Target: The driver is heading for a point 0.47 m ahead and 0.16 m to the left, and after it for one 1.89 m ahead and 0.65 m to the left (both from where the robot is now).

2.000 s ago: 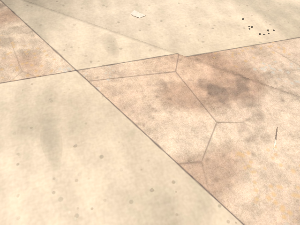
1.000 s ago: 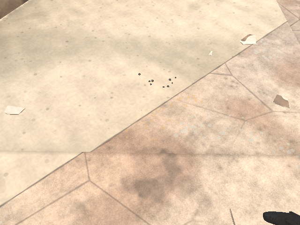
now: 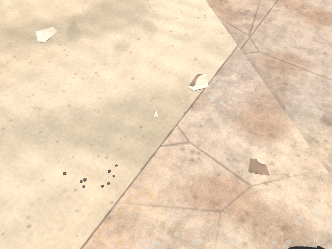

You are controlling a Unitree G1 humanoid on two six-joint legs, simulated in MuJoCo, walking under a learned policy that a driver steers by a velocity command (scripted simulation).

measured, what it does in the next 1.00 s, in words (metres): goes down, turning left: right foot 0.04 m lower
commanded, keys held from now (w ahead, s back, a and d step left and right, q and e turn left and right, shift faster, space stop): w+q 0.50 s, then q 0.44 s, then no key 0.06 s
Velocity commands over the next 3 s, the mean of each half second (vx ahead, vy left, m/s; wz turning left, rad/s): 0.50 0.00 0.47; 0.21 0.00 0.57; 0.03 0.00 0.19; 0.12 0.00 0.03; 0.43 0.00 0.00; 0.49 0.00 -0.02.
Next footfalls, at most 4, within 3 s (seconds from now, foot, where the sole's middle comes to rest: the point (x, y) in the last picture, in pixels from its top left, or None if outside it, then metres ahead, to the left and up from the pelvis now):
0.54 right None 0.48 -0.08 -0.80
1.06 left None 0.47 0.18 -0.80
1.38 right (189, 220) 0.60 -0.04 -0.80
2.02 left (123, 236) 0.52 0.22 -0.80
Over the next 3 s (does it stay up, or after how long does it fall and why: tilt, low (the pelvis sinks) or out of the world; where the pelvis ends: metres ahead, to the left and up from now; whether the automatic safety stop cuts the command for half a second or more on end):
stays up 0.96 0.43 -0.03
